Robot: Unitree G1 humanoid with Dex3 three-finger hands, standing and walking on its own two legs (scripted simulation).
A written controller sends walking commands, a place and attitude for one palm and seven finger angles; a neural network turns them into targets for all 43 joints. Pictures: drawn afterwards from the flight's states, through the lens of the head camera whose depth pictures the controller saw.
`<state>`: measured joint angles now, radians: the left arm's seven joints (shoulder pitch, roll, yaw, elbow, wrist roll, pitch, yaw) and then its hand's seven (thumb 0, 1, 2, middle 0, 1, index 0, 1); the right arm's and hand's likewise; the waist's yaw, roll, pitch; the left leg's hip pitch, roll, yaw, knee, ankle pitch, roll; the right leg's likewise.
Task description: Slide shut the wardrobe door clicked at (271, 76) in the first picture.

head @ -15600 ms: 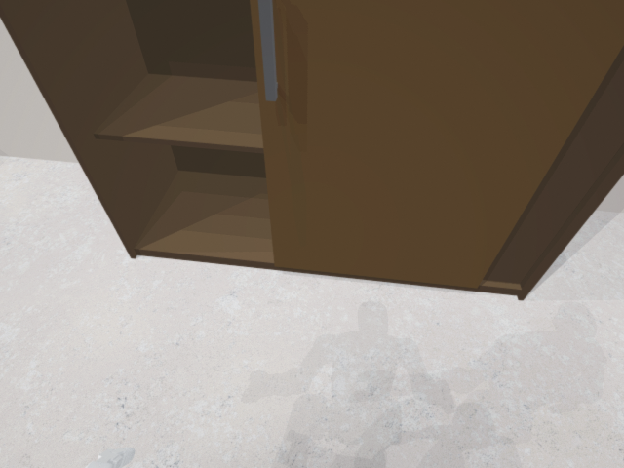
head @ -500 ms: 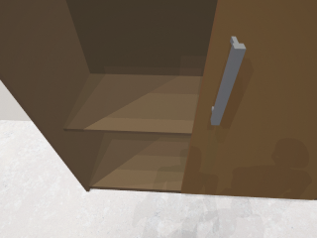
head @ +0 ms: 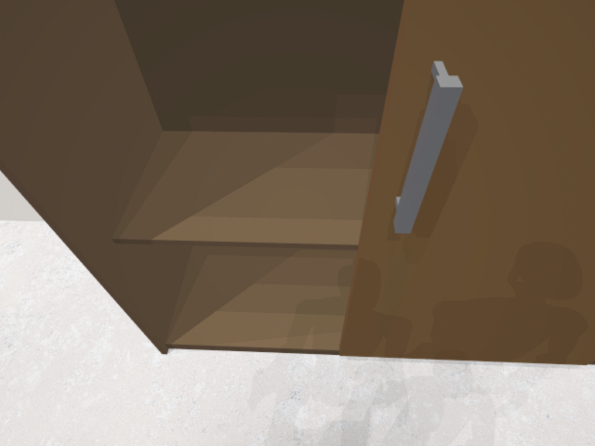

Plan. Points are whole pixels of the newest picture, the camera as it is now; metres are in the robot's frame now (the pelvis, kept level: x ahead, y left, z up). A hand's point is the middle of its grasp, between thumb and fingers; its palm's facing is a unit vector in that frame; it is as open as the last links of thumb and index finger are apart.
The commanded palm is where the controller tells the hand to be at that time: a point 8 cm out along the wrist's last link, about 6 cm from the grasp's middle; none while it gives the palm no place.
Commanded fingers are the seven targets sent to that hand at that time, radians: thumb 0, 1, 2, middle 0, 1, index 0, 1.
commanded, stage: raise the hand with hooked fingers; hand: right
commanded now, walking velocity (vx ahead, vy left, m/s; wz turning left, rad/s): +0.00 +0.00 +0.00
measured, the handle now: (418, 158) +0.46 -0.14 +0.15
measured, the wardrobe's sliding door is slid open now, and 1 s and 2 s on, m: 0.59 0.59 0.59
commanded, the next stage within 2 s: none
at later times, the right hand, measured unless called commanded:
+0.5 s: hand out of the picture +0.11 -0.19 +0.01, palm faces +0.23 +0.97 -0.07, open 9.4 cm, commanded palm +0.12 -0.23 +0.02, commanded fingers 0.00 -0.22 -0.61 0.25 0.74 0.25 0.74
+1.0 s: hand (525, 387) +0.19 -0.22 +0.07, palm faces +0.01 +1.00 -0.07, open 12.4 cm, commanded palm +0.16 -0.28 +0.10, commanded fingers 0.00 0.36 -0.36 0.29 1.11 0.29 1.11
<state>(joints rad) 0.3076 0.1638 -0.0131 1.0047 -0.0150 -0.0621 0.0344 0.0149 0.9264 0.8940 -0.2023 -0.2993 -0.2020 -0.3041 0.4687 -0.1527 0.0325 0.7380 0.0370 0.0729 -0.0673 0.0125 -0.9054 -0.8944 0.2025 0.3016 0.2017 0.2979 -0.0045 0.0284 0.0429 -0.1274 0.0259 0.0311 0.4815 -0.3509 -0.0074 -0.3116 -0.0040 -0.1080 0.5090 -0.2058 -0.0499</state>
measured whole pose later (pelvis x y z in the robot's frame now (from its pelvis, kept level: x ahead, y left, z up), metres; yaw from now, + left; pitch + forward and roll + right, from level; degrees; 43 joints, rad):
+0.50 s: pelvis -0.04 +0.05 -0.05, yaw -5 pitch +6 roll +3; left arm 0.19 0.27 0.05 0.55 -0.02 -0.22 0.08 0.01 0.91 0.89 -0.20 -0.30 -0.20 -0.30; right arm 0.52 -0.26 -0.25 -0.01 0.30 -0.47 0.27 0.02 -0.45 -0.70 0.24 0.59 0.23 0.59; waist -0.05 0.00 -0.09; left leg -0.49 -0.05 0.14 0.91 -0.53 0.06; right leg -0.72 -0.06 0.05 0.93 -0.31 0.02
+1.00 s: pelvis -0.03 +0.02 -0.02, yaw -3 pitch +4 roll +2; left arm 0.30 0.30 0.01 0.65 -0.07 -0.29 0.09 0.02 0.90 0.89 -0.20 -0.30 -0.20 -0.30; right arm 0.26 -0.35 -0.32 0.04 0.36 -0.17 0.43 0.00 0.14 -0.45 0.27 0.97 0.27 0.96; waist -0.01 -0.05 -0.06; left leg -0.34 -0.02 0.07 0.71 -0.43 0.01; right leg -0.55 -0.04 -0.03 0.74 -0.26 -0.03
